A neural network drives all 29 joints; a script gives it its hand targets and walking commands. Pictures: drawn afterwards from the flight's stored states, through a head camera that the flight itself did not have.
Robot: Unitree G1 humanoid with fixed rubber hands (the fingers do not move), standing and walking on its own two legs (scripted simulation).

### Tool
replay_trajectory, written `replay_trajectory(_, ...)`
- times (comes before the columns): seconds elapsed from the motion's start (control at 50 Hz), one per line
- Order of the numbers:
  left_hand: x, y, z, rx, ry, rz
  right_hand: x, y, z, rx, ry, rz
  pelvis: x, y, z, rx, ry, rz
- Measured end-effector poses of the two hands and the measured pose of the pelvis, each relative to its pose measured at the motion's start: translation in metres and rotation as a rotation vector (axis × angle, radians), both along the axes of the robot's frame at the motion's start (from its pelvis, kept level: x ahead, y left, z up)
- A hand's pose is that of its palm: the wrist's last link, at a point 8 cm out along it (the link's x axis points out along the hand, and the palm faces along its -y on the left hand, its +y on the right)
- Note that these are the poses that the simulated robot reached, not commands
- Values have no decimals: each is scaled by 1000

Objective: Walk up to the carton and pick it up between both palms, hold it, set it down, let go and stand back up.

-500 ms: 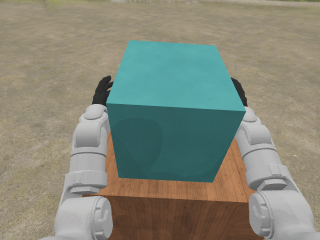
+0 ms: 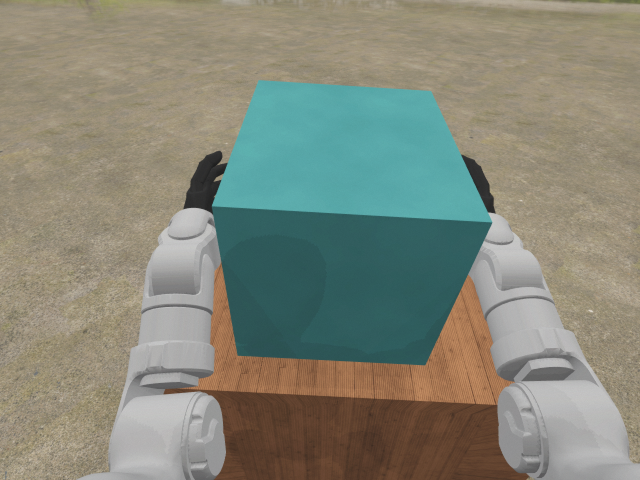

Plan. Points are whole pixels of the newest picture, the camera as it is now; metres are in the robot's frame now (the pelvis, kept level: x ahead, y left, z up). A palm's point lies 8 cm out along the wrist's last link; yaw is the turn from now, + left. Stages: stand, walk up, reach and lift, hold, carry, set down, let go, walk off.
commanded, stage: hold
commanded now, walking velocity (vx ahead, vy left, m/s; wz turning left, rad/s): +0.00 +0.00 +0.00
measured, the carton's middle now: (338, 217) +0.41 +0.00 +0.16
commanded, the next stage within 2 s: set down in 0.38 s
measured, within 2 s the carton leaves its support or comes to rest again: neither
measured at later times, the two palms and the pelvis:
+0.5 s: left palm (201, 209) +0.36 +0.17 +0.21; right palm (478, 211) +0.37 -0.17 +0.20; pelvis +0.00 +0.00 +0.00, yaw +0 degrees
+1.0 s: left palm (219, 215) +0.41 +0.16 +0.17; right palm (466, 218) +0.41 -0.18 +0.16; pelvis +0.03 +0.00 +0.00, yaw +0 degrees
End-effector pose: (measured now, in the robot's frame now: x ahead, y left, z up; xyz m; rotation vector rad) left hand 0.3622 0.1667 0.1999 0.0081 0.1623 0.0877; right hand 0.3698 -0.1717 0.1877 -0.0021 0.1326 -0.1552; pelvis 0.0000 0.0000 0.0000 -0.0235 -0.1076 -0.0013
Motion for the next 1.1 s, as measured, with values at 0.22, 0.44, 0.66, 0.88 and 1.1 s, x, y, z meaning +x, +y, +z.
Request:
replay_trajectory(0.22,0,0,0,0,0,0,0,0,0,0,0,0,0,0,0,0,0,0)
replay_trajectory(0.44,-1,0,5,0,-21,0,0,0,6,6,-21,-1,0,0,0,0,0,0)
replay_trajectory(0.66,4,-1,13,-25,-107,-10,3,-2,17,-5,-109,0,2,-1,0,1,2,1)
replay_trajectory(0.88,31,-5,-12,-24,-101,-15,30,-6,-9,-24,-106,0,17,-5,2,6,18,2)
replay_trajectory(1.1,44,-5,-43,-16,-69,-19,40,-6,-41,-51,-75,-9,36,-2,2,3,39,3)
